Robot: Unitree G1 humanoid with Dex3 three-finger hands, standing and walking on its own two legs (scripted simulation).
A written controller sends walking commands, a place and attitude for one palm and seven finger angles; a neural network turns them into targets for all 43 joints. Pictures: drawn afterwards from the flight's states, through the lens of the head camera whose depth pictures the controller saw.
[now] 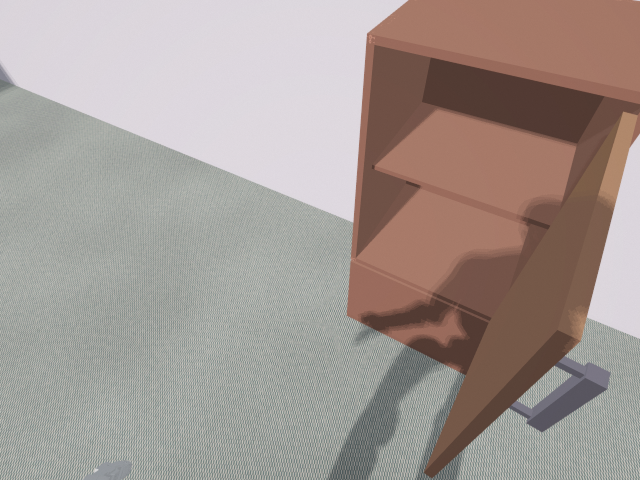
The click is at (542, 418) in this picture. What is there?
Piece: cupboard door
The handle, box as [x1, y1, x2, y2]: [509, 356, 610, 431]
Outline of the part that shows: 610,372 589,362 584,366 564,356 554,365 571,373 572,375 531,409 517,401 515,401 509,407 526,417 526,422 540,431 543,431 606,389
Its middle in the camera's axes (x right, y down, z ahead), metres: +0.26 +0.18 +0.45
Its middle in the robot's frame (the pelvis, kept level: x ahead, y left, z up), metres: +0.23 -0.25 +0.01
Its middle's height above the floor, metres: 0.78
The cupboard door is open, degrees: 86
